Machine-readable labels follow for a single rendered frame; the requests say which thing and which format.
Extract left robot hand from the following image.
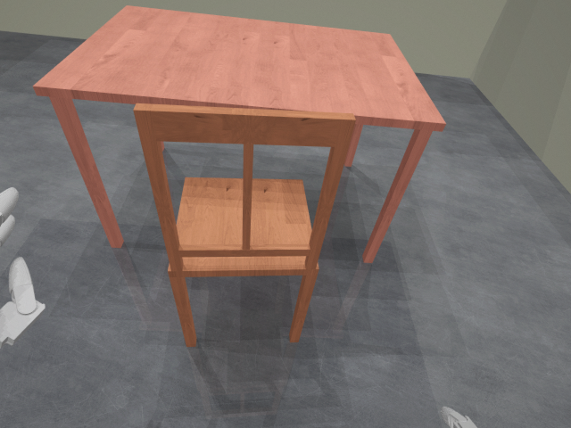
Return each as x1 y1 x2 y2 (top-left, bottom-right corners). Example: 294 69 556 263
0 187 46 349

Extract chair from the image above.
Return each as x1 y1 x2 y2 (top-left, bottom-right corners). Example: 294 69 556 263
133 103 356 347

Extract table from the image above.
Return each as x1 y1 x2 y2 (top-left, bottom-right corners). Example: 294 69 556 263
33 5 446 263

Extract right robot hand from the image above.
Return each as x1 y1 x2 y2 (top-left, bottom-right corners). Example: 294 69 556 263
441 407 477 428

